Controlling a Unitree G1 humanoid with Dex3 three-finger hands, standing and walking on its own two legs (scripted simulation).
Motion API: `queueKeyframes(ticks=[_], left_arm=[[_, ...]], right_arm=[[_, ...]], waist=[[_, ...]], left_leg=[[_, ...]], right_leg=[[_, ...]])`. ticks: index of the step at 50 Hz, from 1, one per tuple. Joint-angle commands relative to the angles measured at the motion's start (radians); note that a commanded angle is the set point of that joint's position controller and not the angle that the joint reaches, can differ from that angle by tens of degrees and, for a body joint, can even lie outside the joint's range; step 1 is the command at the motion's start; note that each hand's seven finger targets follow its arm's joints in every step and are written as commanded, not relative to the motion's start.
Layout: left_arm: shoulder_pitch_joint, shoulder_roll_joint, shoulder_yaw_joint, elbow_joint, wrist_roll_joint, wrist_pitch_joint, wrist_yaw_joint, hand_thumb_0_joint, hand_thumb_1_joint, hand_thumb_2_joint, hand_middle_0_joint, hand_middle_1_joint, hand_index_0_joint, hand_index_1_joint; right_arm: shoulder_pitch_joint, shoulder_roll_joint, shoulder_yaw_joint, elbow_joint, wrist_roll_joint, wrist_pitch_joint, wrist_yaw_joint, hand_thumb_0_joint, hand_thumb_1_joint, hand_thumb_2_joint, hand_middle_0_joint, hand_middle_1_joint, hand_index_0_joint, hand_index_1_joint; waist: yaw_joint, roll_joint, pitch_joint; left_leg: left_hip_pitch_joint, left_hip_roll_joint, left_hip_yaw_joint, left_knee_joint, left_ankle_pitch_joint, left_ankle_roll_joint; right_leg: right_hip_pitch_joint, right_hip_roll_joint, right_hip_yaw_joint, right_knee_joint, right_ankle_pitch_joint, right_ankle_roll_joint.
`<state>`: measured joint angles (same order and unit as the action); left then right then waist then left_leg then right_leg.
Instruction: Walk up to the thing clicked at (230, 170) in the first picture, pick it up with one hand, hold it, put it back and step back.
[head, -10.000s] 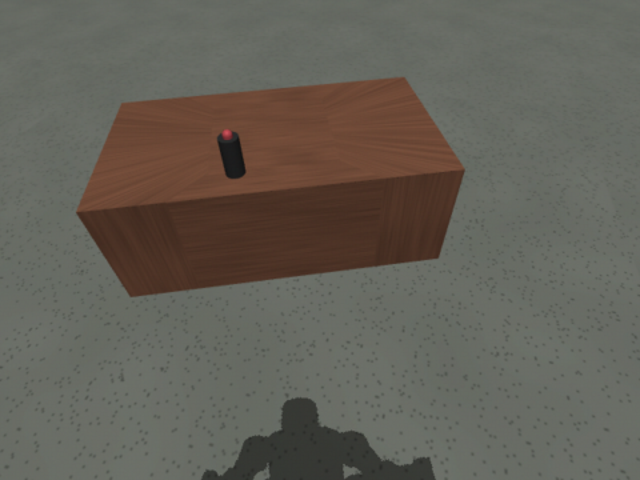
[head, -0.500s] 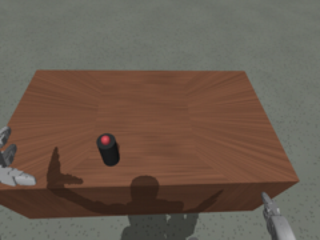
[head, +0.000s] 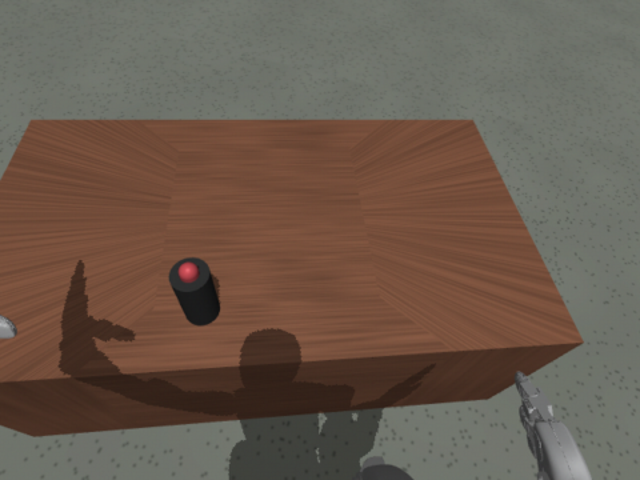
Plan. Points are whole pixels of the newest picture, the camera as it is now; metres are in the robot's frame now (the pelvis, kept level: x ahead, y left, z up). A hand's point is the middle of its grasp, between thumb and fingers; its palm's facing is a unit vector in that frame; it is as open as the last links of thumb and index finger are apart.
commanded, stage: go down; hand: left
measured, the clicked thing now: (195, 290) +0.50 +0.17 -0.19
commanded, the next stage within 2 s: approach in 0.40 s
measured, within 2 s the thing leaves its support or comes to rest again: neither
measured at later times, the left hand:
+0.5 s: hand out of the picture +0.42 +0.35 +0.07, palm faces +0.16 -0.99 -0.04, open 17.5 cm
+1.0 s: hand (109, 294) +0.45 +0.28 -0.10, palm faces +0.08 -0.99 +0.08, open 17.7 cm
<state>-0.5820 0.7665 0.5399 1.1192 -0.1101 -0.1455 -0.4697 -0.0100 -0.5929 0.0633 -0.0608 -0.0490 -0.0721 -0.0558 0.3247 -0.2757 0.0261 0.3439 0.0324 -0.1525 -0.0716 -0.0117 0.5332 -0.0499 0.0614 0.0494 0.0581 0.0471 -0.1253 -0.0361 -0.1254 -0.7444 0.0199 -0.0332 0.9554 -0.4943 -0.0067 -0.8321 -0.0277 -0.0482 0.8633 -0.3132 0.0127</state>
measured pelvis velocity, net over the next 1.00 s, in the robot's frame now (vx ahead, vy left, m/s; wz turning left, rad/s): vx -0.03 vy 0.00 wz -0.01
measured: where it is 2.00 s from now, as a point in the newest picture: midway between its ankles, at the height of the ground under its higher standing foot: outside the picture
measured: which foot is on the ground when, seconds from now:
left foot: down 0.00-1.00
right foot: down 0.00-1.00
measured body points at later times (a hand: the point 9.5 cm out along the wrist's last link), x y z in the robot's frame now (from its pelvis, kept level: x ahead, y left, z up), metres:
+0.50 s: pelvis +0.00 +0.01 -0.01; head +0.09 +0.05 +0.43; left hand +0.41 +0.40 +0.07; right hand +0.14 -0.26 -0.04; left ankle -0.02 +0.12 -0.69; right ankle +0.06 -0.13 -0.68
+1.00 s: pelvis -0.03 +0.00 -0.07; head +0.15 +0.08 +0.33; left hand +0.44 +0.33 -0.10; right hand +0.13 -0.26 -0.05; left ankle -0.02 +0.12 -0.68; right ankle +0.06 -0.13 -0.68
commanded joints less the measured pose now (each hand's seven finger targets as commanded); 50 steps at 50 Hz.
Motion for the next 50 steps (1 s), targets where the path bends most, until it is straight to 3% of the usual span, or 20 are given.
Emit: queueKeyframes(ticks=[1, 4, 7, 10, 16, 18, 22, 25, 27, 28, 31, 34, 35, 38, 41, 44, 46, 48, 49, 50], left_arm=[[-0.309, 0.359, 0.044, -0.202, -0.036, -0.056, -0.008, 0.0, -0.611, 0.048, -0.065, -0.055, -0.072, -0.053], [-0.33, 0.393, 0.065, -0.213, -0.032, -0.059, -0.006, 0.0, -0.611, 0.048, -0.065, -0.051, -0.069, -0.051], [-0.339, 0.354, 0.047, -0.203, -0.037, -0.059, -0.013, 0.0, -0.606, 0.062, -0.06, -0.051, -0.062, -0.054], [-0.349, 0.375, 0.053, -0.21, -0.035, -0.06, -0.008, 0.0, -0.589, 0.06, -0.058, -0.049, -0.06, -0.052], [-0.374, 0.372, 0.052, -0.202, -0.034, -0.061, -0.002, 0.0, -0.567, 0.065, -0.054, -0.052, -0.058, -0.052], [-0.388, 0.361, 0.043, -0.194, -0.034, -0.061, -0.002, 0.0, -0.575, 0.071, -0.053, -0.053, -0.056, -0.055], [-0.422, 0.416, 0.074, -0.208, -0.031, -0.072, 0.005, 0.0, -0.573, 0.069, -0.052, -0.053, -0.055, -0.054], [-0.441, 0.396, 0.058, -0.177, -0.038, -0.077, -0.004, 0.0, -0.552, 0.124, -0.055, -0.076, -0.04, -0.096], [-0.433, 0.388, 0.061, -0.126, -0.039, -0.082, -0.006, 0.0, -0.578, 0.012, -0.063, -0.035, -0.06, -0.041], [-0.444, 0.4, 0.071, -0.144, -0.044, -0.093, -0.007, 0.0, -0.583, 0.013, -0.062, -0.035, -0.058, -0.041], [-0.429, 0.319, 0.048, -0.067, -0.071, -0.139, -0.019, 0.0, -0.59, 0.014, -0.061, -0.042, -0.06, -0.046], [-0.412, 0.266, 0.039, -0.004, -0.091, -0.205, -0.031, 0.0, -0.587, 0.015, -0.054, -0.036, -0.054, -0.039], [-0.431, 0.268, 0.046, -0.022, -0.101, -0.233, -0.036, 0.0, -0.611, 0.015, -0.055, -0.042, -0.056, -0.045], [-0.481, 0.255, 0.056, -0.067, -0.125, -0.304, -0.042, 0.0, -0.607, 0.011, -0.052, -0.045, -0.057, -0.044], [-0.458, 0.26, 0.064, -0.035, -0.117, -0.35, -0.028, 0.0, -0.611, 0.017, -0.056, -0.058, -0.061, -0.058], [-0.465, 0.285, 0.072, -0.036, -0.096, -0.396, 0.0, 0.0, -0.611, 0.034, -0.061, -0.063, -0.06, -0.069], [-0.507, 0.346, 0.104, -0.092, -0.07, -0.432, 0.03, 0.0, -0.611, 0.034, -0.065, -0.065, -0.062, -0.072], [-0.539, 0.36, 0.109, -0.135, -0.049, -0.457, 0.055, 0.0, -0.611, 0.036, -0.071, -0.063, -0.064, -0.074], [-0.517, 0.316, 0.091, -0.078, -0.04, -0.462, 0.064, 0.0, -0.611, 0.042, -0.068, -0.058, -0.058, -0.071], [-0.569, 0.332, 0.104, -0.16, -0.033, -0.478, 0.078, 0.0, -0.611, 0.04, -0.072, -0.054, -0.059, -0.068]], right_arm=[[0.002, -0.145, -0.069, -0.148, -0.005, -0.056, -0.006, 0.0, 0.541, -0.05, 0.05, 0.05, 0.05, 0.05], [0.003, -0.155, -0.08, -0.172, -0.006, -0.053, -0.003, 0.0, 0.541, -0.05, 0.05, 0.05, 0.049, 0.05], [0.031, -0.171, -0.1, -0.152, -0.008, -0.049, -0.003, 0.0, 0.541, -0.051, 0.05, 0.05, 0.05, 0.05], [0.02, -0.198, -0.12, -0.187, -0.008, -0.055, -0.002, 0.0, 0.545, -0.05, 0.05, 0.05, 0.049, 0.05], [0.034, -0.184, -0.12, -0.197, -0.007, -0.049, 0.002, 0.0, 0.548, -0.049, 0.049, 0.05, 0.049, 0.05], [0.029, -0.155, -0.093, -0.181, -0.006, -0.048, 0.008, 0.0, 0.551, -0.048, 0.049, 0.05, 0.049, 0.05], [0.013, -0.163, -0.089, -0.216, -0.009, -0.046, 0.008, 0.0, 0.552, -0.048, 0.049, 0.05, 0.049, 0.05], [0.006, -0.181, -0.099, -0.236, -0.011, -0.05, 0.006, 0.0, 0.545, -0.05, 0.049, 0.05, 0.049, 0.05], [0.003, -0.171, -0.085, -0.254, -0.014, -0.048, 0.007, 0.0, 0.559, -0.047, 0.048, 0.051, 0.049, 0.051], [0.037, -0.157, -0.077, -0.211, -0.015, -0.046, 0.009, 0.0, 0.56, -0.047, 0.048, 0.051, 0.049, 0.051], [-0.004, -0.144, -0.067, -0.172, -0.021, -0.052, 0.016, 0.0, 0.566, -0.044, 0.048, 0.051, 0.049, 0.051], [-0.048, -0.157, -0.068, -0.257, -0.027, -0.068, 0.021, 0.0, 0.573, -0.042, 0.048, 0.051, 0.049, 0.051], [-0.038, -0.177, -0.095, -0.286, -0.03, -0.072, 0.018, 0.0, 0.573, -0.042, 0.048, 0.051, 0.049, 0.051], [0.019, -0.164, -0.079, -0.301, -0.037, -0.082, 0.021, 0.0, 0.573, -0.042, 0.049, 0.051, 0.049, 0.051], [0.043, -0.2, -0.11, -0.382, -0.044, -0.091, 0.022, 0.0, 0.563, -0.045, 0.049, 0.051, 0.049, 0.051], [0.09, -0.194, -0.109, -0.394, -0.058, -0.086, 0.039, 0.0, 0.553, -0.047, 0.049, 0.051, 0.049, 0.051], [0.11, -0.206, -0.129, -0.427, -0.067, -0.087, 0.047, 0.0, 0.544, -0.049, 0.049, 0.05, 0.049, 0.051], [0.12, -0.194, -0.125, -0.439, -0.078, -0.084, 0.061, 0.0, 0.531, -0.052, 0.049, 0.05, 0.049, 0.05], [0.097, -0.201, -0.131, -0.48, -0.082, -0.086, 0.066, 0.0, 0.525, -0.055, 0.049, 0.05, 0.049, 0.05], [0.114, -0.2, -0.142, -0.458, -0.09, -0.082, 0.07, 0.0, 0.519, -0.056, 0.049, 0.05, 0.049, 0.05]], waist=[[0.036, 0.235, -0.388], [0.037, 0.232, -0.416], [0.016, 0.234, -0.408], [0.011, 0.215, -0.401], [0.005, 0.206, -0.354], [0.018, 0.238, -0.335], [0.025, 0.236, -0.38], [0.011, 0.245, -0.379], [0.001, 0.211, -0.384], [0.005, 0.213, -0.359], [-0.015, 0.181, -0.285], [-0.049, 0.139, -0.311], [-0.062, 0.116, -0.355], [-0.085, 0.162, -0.431], [-0.117, 0.15, -0.483], [-0.123, 0.223, -0.49], [-0.122, 0.278, -0.54], [-0.113, 0.359, -0.587], [-0.124, 0.368, -0.599], [-0.12, 0.415, -0.63]], left_leg=[[0.166, -0.013, 0.005, -0.115, 0.452, -0.006], [0.156, -0.01, -0.001, -0.102, 0.497, -0.008], [0.198, -0.001, -0.009, -0.098, 0.525, -0.011], [0.21, 0.003, -0.016, -0.104, 0.5, -0.013], [0.141, -0.006, -0.005, -0.109, 0.403, -0.006], [0.135, -0.002, -0.011, -0.112, 0.408, -0.012], [0.12, -0.005, -0.007, -0.11, 0.377, -0.011], [0.158, 0.006, -0.023, -0.112, 0.395, -0.02], [0.126, 0.002, -0.018, -0.095, 0.386, -0.013], [0.091, -0.003, -0.01, -0.088, 0.373, -0.009], [0.015, -0.004, -0.011, -0.054, 0.331, -0.002], [-0.034, -0.003, -0.012, -0.011, 0.298, 0.001], [-0.051, -0.007, -0.006, 0.01, 0.293, 0.006], [-0.073, -0.018, 0.0, 0.062, 0.289, 0.005], [-0.112, -0.022, -0.007, 0.121, 0.303, 0.005], [-0.148, -0.025, -0.018, 0.184, 0.331, -0.004], [-0.148, -0.023, -0.024, 0.221, 0.345, -0.011], [-0.134, -0.025, -0.024, 0.261, 0.396, -0.018], [-0.129, -0.022, -0.031, 0.274, 0.407, -0.022], [-0.119, -0.018, -0.033, 0.292, 0.444, -0.027]], right_leg=[[0.261, 0.014, 0.013, -0.054, 0.24, -0.048], [0.281, 0.012, 0.013, -0.039, 0.273, -0.049], [0.232, 0.019, 0.007, -0.035, 0.267, -0.051], [0.214, 0.024, 0.0, -0.039, 0.235, -0.05], [0.217, 0.022, 0.007, -0.04, 0.193, -0.048], [0.19, 0.023, 0.002, -0.033, 0.177, -0.051], [0.217, 0.022, 0.007, -0.029, 0.162, -0.051], [0.175, 0.028, 0.001, -0.027, 0.144, -0.053], [0.188, 0.026, 0.005, -0.03, 0.154, -0.05], [0.189, 0.025, 0.008, -0.024, 0.16, -0.05], [0.104, 0.026, 0.007, 0.002, 0.131, -0.049], [0.067, 0.028, 0.007, 0.036, 0.12, -0.048], [0.085, 0.027, 0.011, 0.047, 0.138, -0.045], [0.055, 0.024, 0.018, 0.09, 0.151, -0.044], [0.023, 0.025, 0.017, 0.148, 0.188, -0.043], [-0.069, 0.022, 0.014, 0.209, 0.188, -0.049], [-0.101, 0.023, 0.009, 0.252, 0.186, -0.053], [-0.131, 0.021, 0.008, 0.296, 0.21, -0.058], [-0.157, 0.025, 0.005, 0.315, 0.204, -0.062], [-0.183, 0.025, 0.004, 0.339, 0.222, -0.063]])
